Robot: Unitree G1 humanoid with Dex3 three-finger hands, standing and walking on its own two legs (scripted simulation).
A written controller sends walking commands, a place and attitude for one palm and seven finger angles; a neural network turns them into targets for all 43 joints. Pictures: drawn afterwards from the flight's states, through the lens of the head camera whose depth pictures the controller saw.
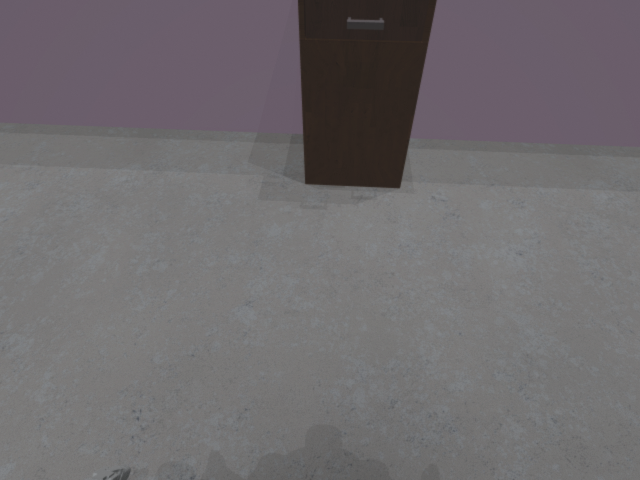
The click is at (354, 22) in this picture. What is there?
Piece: drawer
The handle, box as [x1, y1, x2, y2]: [347, 17, 383, 29]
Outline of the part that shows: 347,19 347,28 383,29 383,20 381,18 378,20 352,20 350,17 348,17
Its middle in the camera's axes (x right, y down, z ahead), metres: +0.15 -0.75 +1.34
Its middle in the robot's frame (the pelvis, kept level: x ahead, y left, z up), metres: +1.52 -0.07 +0.00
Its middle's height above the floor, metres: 0.77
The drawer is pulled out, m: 0.00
